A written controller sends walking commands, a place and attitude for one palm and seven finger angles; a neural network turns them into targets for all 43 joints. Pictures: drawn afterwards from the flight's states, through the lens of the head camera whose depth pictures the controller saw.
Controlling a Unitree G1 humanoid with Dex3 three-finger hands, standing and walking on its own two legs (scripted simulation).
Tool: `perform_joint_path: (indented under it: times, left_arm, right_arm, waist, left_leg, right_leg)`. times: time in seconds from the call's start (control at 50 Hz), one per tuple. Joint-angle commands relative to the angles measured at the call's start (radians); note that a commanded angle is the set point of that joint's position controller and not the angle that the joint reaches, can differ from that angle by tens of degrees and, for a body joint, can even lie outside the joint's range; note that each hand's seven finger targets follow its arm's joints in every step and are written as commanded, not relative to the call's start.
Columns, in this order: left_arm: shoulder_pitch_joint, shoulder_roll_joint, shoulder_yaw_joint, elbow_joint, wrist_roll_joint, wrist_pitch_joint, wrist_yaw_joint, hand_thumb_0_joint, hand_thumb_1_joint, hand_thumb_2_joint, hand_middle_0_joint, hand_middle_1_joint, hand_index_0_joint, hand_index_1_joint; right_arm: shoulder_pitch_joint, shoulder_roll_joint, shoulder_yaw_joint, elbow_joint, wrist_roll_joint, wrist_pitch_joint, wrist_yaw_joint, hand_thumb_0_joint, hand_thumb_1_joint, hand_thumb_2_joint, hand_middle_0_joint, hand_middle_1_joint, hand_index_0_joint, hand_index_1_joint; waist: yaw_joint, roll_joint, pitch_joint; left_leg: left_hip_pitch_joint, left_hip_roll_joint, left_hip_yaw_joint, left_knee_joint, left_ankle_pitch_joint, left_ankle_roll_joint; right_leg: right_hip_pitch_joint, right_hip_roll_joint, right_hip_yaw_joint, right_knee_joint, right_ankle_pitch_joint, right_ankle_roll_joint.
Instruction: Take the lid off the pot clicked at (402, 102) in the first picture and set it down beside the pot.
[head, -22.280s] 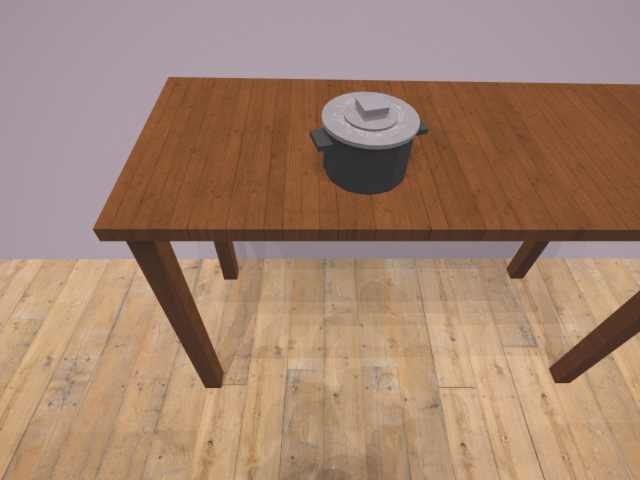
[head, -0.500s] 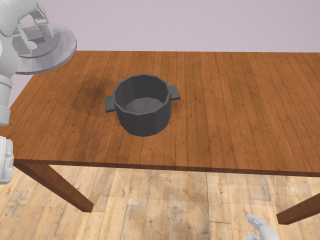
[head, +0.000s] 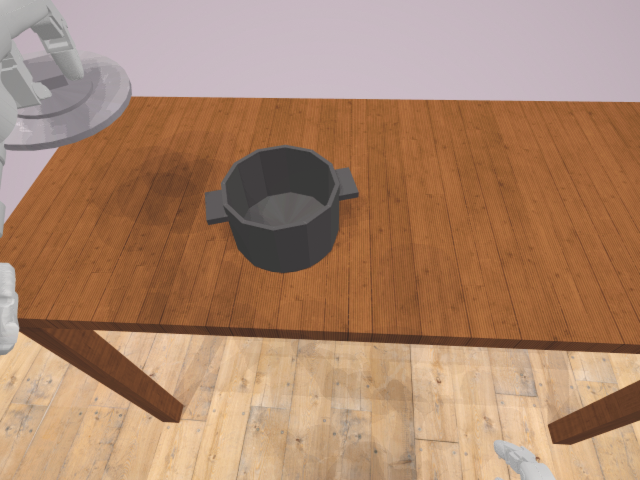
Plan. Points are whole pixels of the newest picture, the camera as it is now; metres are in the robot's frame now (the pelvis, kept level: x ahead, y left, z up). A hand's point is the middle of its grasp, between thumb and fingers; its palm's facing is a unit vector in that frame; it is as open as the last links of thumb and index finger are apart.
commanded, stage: lower the lid onto the table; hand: left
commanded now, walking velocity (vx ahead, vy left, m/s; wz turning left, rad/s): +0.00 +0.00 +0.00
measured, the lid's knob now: (37, 75) +0.48 +0.31 +0.26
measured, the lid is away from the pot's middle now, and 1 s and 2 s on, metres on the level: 0.24 0.23 0.23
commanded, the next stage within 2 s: none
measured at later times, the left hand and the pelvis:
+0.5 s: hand (40, 114) +0.43 +0.30 +0.23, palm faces -0.20 -0.07 -0.98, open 6.9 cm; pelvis +0.00 +0.00 +0.00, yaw +0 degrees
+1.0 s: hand (74, 129) +0.45 +0.29 +0.21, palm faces -0.26 -0.07 -0.96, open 6.8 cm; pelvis +0.00 +0.01 +0.00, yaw +0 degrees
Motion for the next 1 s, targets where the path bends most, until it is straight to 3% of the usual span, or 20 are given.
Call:
perform_joint_path:
  times: [0.0, 0.02, 0.08, 0.14, 0.2, 0.22, 0.26, 0.3, 0.34, 0.42, 0.46, 0.48, 0.54, 0.6, 0.68, 0.72, 0.76, 0.86, 0.92, 0.98]
  left_arm:
    - [-0.467, 0.292, 0.125, -0.154, 0.013, 0.013, 0.050, 0.000, 0.429, 1.281, -0.913, -0.784, -1.042, -0.823]
    - [-0.523, 0.331, 0.143, -0.236, 0.033, 0.012, 0.060, 0.000, 0.429, 1.281, -0.913, -0.784, -1.042, -0.823]
    - [-0.530, 0.304, 0.140, -0.269, 0.027, 0.013, 0.055, 0.000, 0.429, 1.281, -0.913, -0.784, -1.042, -0.823]
    - [-0.449, 0.381, 0.216, -0.242, 0.030, 0.003, 0.062, 0.000, 0.429, 1.281, -0.913, -0.784, -1.042, -0.823]
    - [-0.376, 0.295, 0.159, -0.224, -0.001, 0.002, 0.055, 0.000, 0.429, 1.281, -0.913, -0.784, -1.042, -0.823]
    - [-0.407, 0.351, 0.198, -0.280, 0.012, 0.002, 0.062, 0.000, 0.429, 1.281, -0.913, -0.784, -1.042, -0.823]
    - [-0.351, 0.370, 0.220, -0.224, 0.015, -0.002, 0.062, 0.000, 0.429, 1.281, -0.913, -0.784, -1.042, -0.823]
    - [-0.327, 0.334, 0.186, -0.191, -0.005, -0.012, 0.055, 0.000, 0.429, 1.281, -0.913, -0.784, -1.042, -0.823]
    - [-0.414, 0.293, 0.151, -0.255, 0.005, -0.006, 0.054, 0.000, 0.429, 1.281, -0.913, -0.784, -1.042, -0.823]
    - [-0.460, 0.349, 0.190, -0.348, 0.005, -0.016, 0.076, 0.000, 0.429, 1.281, -0.913, -0.784, -1.042, -0.823]
    - [-0.419, 0.325, 0.180, -0.242, 0.001, -0.017, 0.072, 0.000, 0.429, 1.281, -0.913, -0.784, -1.042, -0.823]
    - [-0.436, 0.315, 0.171, -0.261, -0.005, -0.021, 0.068, 0.000, 0.429, 1.281, -0.913, -0.784, -1.042, -0.823]
    - [-0.453, 0.200, 0.086, -0.261, -0.015, -0.016, 0.067, 0.000, 0.429, 1.281, -0.913, -0.784, -1.042, -0.823]
    - [-0.370, 0.232, 0.110, -0.161, -0.026, -0.021, 0.073, 0.000, 0.429, 1.281, -0.913, -0.784, -1.042, -0.823]
    - [-0.483, 0.197, 0.078, -0.236, -0.014, -0.025, 0.076, 0.000, 0.429, 1.281, -0.913, -0.784, -1.042, -0.823]
    - [-0.487, 0.267, 0.132, -0.266, -0.002, -0.034, 0.090, 0.000, 0.429, 1.281, -0.913, -0.784, -1.042, -0.823]
    - [-0.434, 0.306, 0.173, -0.189, 0.001, -0.044, 0.093, 0.000, 0.429, 1.281, -0.913, -0.784, -1.042, -0.823]
    - [-0.394, 0.252, 0.134, -0.154, -0.008, -0.059, 0.090, 0.000, 0.429, 1.281, -0.913, -0.784, -1.042, -0.823]
    - [-0.396, 0.287, 0.167, -0.260, -0.007, -0.071, 0.096, 0.000, 0.429, 1.281, -0.913, -0.784, -1.042, -0.823]
    - [-0.339, 0.219, 0.136, -0.220, -0.017, -0.067, 0.089, 0.000, 0.429, 1.281, -0.913, -0.784, -1.042, -0.823]
  right_arm:
    - [-0.024, -0.157, -0.056, -0.125, -0.002, -0.040, -0.004, 0.000, -0.900, -0.900, 0.200, 0.300, 0.200, 0.300]
    - [-0.028, -0.147, -0.053, -0.137, -0.002, -0.042, -0.003, 0.000, -0.900, -0.900, 0.200, 0.300, 0.200, 0.300]
    - [-0.041, -0.143, -0.057, -0.144, -0.006, -0.041, -0.007, 0.000, -0.900, -0.900, 0.200, 0.300, 0.200, 0.300]
    - [-0.035, -0.149, -0.058, -0.151, -0.008, -0.041, -0.005, 0.000, -0.900, -0.900, 0.200, 0.300, 0.200, 0.300]
    - [-0.028, -0.153, -0.067, -0.153, -0.003, -0.038, 0.002, 0.000, -0.900, -0.900, 0.200, 0.300, 0.200, 0.300]
    - [-0.028, -0.149, -0.064, -0.157, -0.002, -0.035, 0.004, 0.000, -0.900, -0.900, 0.200, 0.300, 0.200, 0.300]
    - [-0.036, -0.148, -0.060, -0.164, 0.001, -0.032, 0.002, 0.000, -0.900, -0.900, 0.200, 0.300, 0.200, 0.300]
    - [-0.032, -0.161, -0.063, -0.155, 0.001, -0.021, 0.003, 0.000, -0.900, -0.900, 0.200, 0.300, 0.200, 0.300]
    - [-0.050, -0.145, -0.064, -0.163, -0.002, -0.018, -0.002, 0.000, -0.900, -0.900, 0.200, 0.300, 0.200, 0.300]
    - [-0.032, -0.146, -0.065, -0.156, -0.004, -0.038, -0.007, 0.000, -0.900, -0.900, 0.200, 0.300, 0.200, 0.300]
    - [-0.033, -0.146, -0.061, -0.136, 0.004, -0.036, -0.012, 0.000, -0.900, -0.900, 0.200, 0.300, 0.200, 0.300]
    - [-0.040, -0.149, -0.060, -0.135, -0.001, -0.032, -0.011, 0.000, -0.900, -0.900, 0.200, 0.300, 0.200, 0.300]
    - [-0.048, -0.140, -0.065, -0.126, -0.005, -0.043, -0.009, 0.000, -0.900, -0.900, 0.200, 0.300, 0.200, 0.300]
    - [-0.023, -0.159, -0.064, -0.107, -0.002, -0.042, -0.004, 0.000, -0.900, -0.900, 0.200, 0.300, 0.200, 0.300]
    - [-0.048, -0.145, -0.060, -0.113, -0.004, -0.045, -0.007, 0.000, -0.900, -0.900, 0.200, 0.300, 0.200, 0.300]
    - [-0.025, -0.147, -0.063, -0.118, -0.011, -0.054, -0.004, 0.000, -0.900, -0.900, 0.200, 0.300, 0.200, 0.300]
    - [-0.025, -0.150, -0.059, -0.116, -0.007, -0.053, -0.009, 0.000, -0.900, -0.900, 0.200, 0.300, 0.200, 0.300]
    - [-0.021, -0.149, -0.064, -0.123, -0.006, -0.041, 0.000, 0.000, -0.900, -0.900, 0.200, 0.300, 0.200, 0.300]
    - [-0.014, -0.152, -0.072, -0.141, -0.013, -0.039, 0.009, 0.000, -0.900, -0.900, 0.200, 0.300, 0.200, 0.300]
    - [-0.009, -0.147, -0.076, -0.135, -0.013, -0.036, 0.007, 0.000, -0.900, -0.900, 0.200, 0.300, 0.200, 0.300]
  waist:
    - [-0.013, 0.007, -0.417]
    - [-0.002, 0.022, -0.487]
    - [-0.007, 0.033, -0.487]
    - [0.004, 0.039, -0.484]
    - [-0.010, 0.038, -0.423]
    - [0.004, 0.034, -0.454]
    - [0.008, 0.001, -0.423]
    - [-0.006, 0.019, -0.384]
    - [-0.012, 0.027, -0.410]
    - [-0.012, 0.081, -0.499]
    - [-0.015, 0.035, -0.432]
    - [-0.012, 0.057, -0.438]
    - [-0.025, 0.071, -0.420]
    - [-0.029, 0.024, -0.363]
    - [-0.025, 0.034, -0.418]
    - [-0.021, 0.033, -0.485]
    - [-0.016, 0.011, -0.453]
    - [-0.019, 0.017, -0.402]
    - [-0.014, 0.054, -0.472]
    - [-0.026, 0.059, -0.433]
  left_leg:
    - [0.320, 0.008, -0.054, -0.006, 0.258, 0.014]
    - [0.341, 0.007, -0.052, -0.016, 0.286, 0.011]
    - [0.371, 0.006, -0.064, -0.003, 0.317, 0.018]
    - [0.351, 0.007, -0.056, 0.010, 0.345, 0.019]
    - [0.345, 0.012, -0.062, 0.013, 0.350, 0.016]
    - [0.349, 0.017, -0.065, -0.003, 0.342, 0.009]
    - [0.316, 0.014, -0.060, 0.000, 0.286, 0.011]
    - [0.296, 0.016, -0.053, -0.003, 0.267, 0.011]
    - [0.328, 0.013, -0.062, -0.004, 0.240, 0.018]
    - [0.398, 0.014, -0.079, 0.002, 0.284, 0.013]
    - [0.357, 0.015, -0.076, -0.007, 0.219, 0.013]
    - [0.357, 0.011, -0.079, -0.013, 0.199, 0.015]
    - [0.381, 0.010, -0.090, -0.002, 0.201, 0.014]
    - [0.326, 0.012, -0.081, -0.006, 0.160, 0.010]
    - [0.348, 0.007, -0.088, -0.017, 0.147, 0.013]
    - [0.373, 0.007, -0.090, -0.009, 0.205, 0.007]
    - [0.336, 0.007, -0.082, -0.008, 0.198, 0.010]
    - [0.308, 0.012, -0.081, -0.013, 0.185, 0.005]
    - [0.350, 0.011, -0.081, 0.000, 0.260, 0.006]
    - [0.363, 0.012, -0.086, 0.016, 0.281, 0.012]
  right_leg:
    - [-0.013, 0.064, -0.003, -0.023, 0.229, -0.079]
    - [0.026, 0.068, 0.007, -0.010, 0.245, -0.075]
    - [0.004, 0.072, -0.001, -0.011, 0.252, -0.077]
    - [0.018, 0.070, 0.006, -0.004, 0.274, -0.078]
    - [-0.025, 0.067, 0.000, -0.015, 0.256, -0.078]
    - [0.001, 0.070, 0.002, -0.005, 0.249, -0.075]
    - [-0.006, 0.069, 0.000, 0.000, 0.233, -0.076]
    - [-0.023, 0.068, -0.004, -0.017, 0.223, -0.078]
    - [-0.032, 0.074, -0.004, -0.017, 0.200, -0.073]
    - [-0.021, 0.080, 0.002, -0.012, 0.199, -0.075]
    - [-0.038, 0.079, -0.007, -0.014, 0.173, -0.074]
    - [-0.041, 0.080, -0.009, -0.020, 0.160, -0.074]
    - [-0.080, 0.082, -0.014, -0.022, 0.148, -0.076]
    - [-0.078, 0.076, -0.012, -0.030, 0.139, -0.079]
    - [-0.058, 0.081, -0.011, -0.020, 0.146, -0.077]
    - [-0.026, 0.082, -0.004, -0.009, 0.175, -0.079]
    - [-0.016, 0.078, -0.001, -0.003, 0.190, -0.079]
    - [-0.039, 0.077, -0.008, -0.004, 0.183, -0.076]
    - [-0.011, 0.079, 0.002, -0.001, 0.220, -0.079]
    - [-0.061, 0.086, -0.006, -0.009, 0.211, -0.076]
